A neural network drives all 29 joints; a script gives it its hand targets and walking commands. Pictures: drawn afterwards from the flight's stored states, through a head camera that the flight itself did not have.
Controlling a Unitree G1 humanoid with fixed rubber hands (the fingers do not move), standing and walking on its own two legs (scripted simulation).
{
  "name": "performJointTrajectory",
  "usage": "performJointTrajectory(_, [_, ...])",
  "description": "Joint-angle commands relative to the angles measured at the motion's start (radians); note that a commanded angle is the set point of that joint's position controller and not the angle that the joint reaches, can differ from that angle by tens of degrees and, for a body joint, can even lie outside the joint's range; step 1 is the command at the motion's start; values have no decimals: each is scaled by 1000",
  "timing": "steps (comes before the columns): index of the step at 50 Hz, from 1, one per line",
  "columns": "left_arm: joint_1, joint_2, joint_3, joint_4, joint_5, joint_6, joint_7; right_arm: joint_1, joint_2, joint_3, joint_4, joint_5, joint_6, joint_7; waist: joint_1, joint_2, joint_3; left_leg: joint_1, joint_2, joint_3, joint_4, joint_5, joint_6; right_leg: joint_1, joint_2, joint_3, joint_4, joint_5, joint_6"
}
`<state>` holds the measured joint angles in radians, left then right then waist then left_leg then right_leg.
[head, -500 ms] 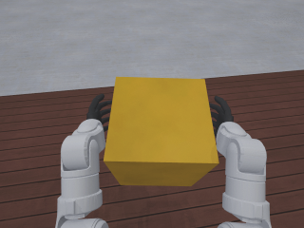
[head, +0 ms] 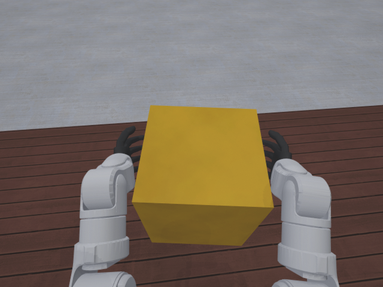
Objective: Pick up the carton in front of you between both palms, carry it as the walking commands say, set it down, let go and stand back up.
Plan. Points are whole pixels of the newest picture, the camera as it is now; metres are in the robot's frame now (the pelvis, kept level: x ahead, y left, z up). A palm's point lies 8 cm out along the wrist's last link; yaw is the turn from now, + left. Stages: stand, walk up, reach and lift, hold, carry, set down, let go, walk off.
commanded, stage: carry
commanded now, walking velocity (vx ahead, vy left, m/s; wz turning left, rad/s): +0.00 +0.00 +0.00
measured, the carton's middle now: (199, 181) +0.34 +0.01 +0.05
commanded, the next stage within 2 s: none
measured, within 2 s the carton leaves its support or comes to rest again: neither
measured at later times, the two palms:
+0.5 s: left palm (110, 167) +0.31 +0.17 +0.13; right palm (275, 173) +0.30 -0.13 +0.13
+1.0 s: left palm (109, 168) +0.31 +0.18 +0.13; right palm (273, 174) +0.30 -0.12 +0.13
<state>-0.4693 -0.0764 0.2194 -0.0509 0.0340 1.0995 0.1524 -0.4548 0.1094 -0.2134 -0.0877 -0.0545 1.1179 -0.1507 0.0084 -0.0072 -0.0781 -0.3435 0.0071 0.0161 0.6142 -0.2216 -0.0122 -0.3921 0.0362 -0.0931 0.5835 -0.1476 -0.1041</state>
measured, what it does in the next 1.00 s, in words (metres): stands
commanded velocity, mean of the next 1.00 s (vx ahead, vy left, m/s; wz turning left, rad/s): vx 0.00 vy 0.00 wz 0.00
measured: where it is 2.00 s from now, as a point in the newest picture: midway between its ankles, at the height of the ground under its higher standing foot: outside the picture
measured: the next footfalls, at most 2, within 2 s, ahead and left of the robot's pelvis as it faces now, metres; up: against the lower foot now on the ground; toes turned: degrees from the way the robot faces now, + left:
none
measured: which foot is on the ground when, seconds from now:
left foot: down 0.00-1.00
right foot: down 0.00-1.00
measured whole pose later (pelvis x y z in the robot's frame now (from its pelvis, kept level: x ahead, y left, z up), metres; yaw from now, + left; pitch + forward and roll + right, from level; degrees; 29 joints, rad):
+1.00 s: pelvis -0.02 +0.02 +0.00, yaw +0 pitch +3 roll +0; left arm -0.49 -0.08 0.23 0.03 0.05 1.13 0.15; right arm -0.49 0.10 -0.23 0.00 -0.06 1.15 -0.15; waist 0.00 0.00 -0.12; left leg -0.33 -0.03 0.04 0.57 -0.17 0.02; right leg -0.39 0.00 -0.07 0.55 -0.10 -0.07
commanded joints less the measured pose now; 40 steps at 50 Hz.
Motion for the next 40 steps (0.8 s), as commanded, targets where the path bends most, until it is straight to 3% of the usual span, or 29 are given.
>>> performJointTrajectory(1, [-573, -842, -656, -35, -261, 16, -133, -552, 786, 635, -17, 238, 0, 110, -6, 50, -398, 150, 153, -109, -33, 560, 88, 193, -158, 129, -14, 466, -12])
performJointTrajectory(5, [-602, -855, -634, -12, -254, 17, -125, -595, 802, 624, -5, 245, 0, 107, -4, 41, -377, 131, 151, -112, -71, 476, 88, 194, -161, 137, -42, 385, -5])
performJointTrajectory(12, [-615, -849, -603, 15, -238, 21, -115, -620, 805, 606, 23, 241, 7, 97, -5, 22, -333, 85, 134, -110, -139, 212, 85, 176, -167, 149, -105, 186, 6])
performJointTrajectory(16, [-620, -842, -590, 27, -232, 24, -110, -625, 803, 596, 40, 237, 11, 92, -5, 13, -312, 68, 128, -108, -156, 144, 84, 160, -172, 153, -122, 134, 10])
performJointTrajectory(40, [-645, -859, -601, 1, -250, 29, -110, -641, 822, 598, 31, 245, 17, 92, -5, 9, -351, 85, 120, -104, -128, 221, 86, 167, -177, 152, -96, 212, 15])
